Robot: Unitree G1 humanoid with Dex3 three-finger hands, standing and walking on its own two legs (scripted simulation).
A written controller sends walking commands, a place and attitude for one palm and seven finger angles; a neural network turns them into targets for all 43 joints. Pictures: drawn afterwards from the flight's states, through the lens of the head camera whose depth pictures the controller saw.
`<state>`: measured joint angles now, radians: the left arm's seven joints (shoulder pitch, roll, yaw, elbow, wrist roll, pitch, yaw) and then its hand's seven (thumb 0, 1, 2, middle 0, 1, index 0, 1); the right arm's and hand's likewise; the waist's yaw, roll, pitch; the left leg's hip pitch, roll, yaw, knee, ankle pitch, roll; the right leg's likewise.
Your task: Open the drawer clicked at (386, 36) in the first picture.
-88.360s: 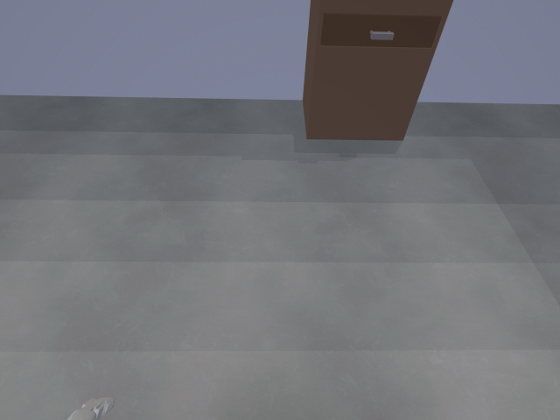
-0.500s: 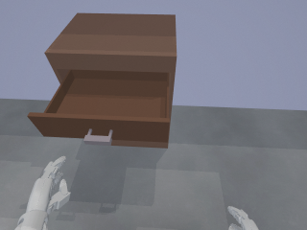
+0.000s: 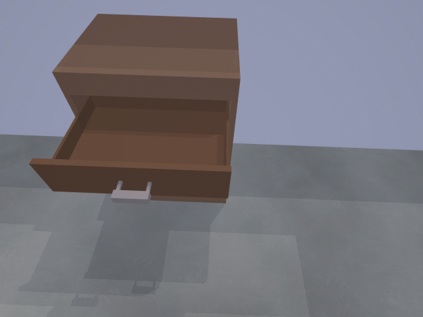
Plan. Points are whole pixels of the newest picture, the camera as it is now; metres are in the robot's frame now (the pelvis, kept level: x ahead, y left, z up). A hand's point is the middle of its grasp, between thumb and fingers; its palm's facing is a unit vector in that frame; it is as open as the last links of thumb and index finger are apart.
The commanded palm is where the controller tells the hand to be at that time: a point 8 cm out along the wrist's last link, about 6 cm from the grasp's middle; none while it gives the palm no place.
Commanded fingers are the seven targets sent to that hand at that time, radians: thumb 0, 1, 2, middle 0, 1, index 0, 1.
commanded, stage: let the arm hang, fingers relaxed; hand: left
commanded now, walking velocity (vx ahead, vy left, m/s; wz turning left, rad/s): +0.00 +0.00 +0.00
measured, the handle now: (133, 190) +0.45 +0.25 -0.15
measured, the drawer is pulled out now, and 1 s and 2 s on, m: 0.30 0.30 0.30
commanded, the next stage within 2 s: look to check the result in 0.48 s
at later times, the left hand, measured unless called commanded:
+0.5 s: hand out of the picture -0.01 +0.15 -0.18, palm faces +0.03 -0.99 -0.14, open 7.3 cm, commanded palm none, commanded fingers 0.00 0.90 0.90 -0.20 -0.30 -0.20 -0.30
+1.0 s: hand out of the picture +0.01 +0.16 -0.18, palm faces +0.03 -0.99 -0.15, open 7.3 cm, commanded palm none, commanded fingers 0.00 0.90 0.90 -0.20 -0.30 -0.20 -0.30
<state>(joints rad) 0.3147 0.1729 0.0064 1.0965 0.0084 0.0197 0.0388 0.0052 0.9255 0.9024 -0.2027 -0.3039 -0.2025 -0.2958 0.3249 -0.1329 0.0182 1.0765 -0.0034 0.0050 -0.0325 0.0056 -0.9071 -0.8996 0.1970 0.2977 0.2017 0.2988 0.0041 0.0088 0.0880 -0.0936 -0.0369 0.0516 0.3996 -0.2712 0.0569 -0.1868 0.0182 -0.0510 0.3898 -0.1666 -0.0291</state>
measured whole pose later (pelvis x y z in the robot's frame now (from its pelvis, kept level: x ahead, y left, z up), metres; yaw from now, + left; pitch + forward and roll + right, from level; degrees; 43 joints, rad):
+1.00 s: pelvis +0.03 +0.01 +0.00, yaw -1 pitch -2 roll -1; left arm 0.30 0.10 0.01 1.14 0.01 0.00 0.05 0.01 0.92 0.90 -0.20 -0.30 -0.20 -0.30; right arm 0.36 -0.07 0.01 1.13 0.00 -0.02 -0.06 0.00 -0.91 -0.90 0.20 0.30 0.20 0.30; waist -0.01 -0.01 0.06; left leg -0.05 -0.05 0.07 0.39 -0.31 0.07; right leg -0.18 0.01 -0.02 0.43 -0.22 -0.01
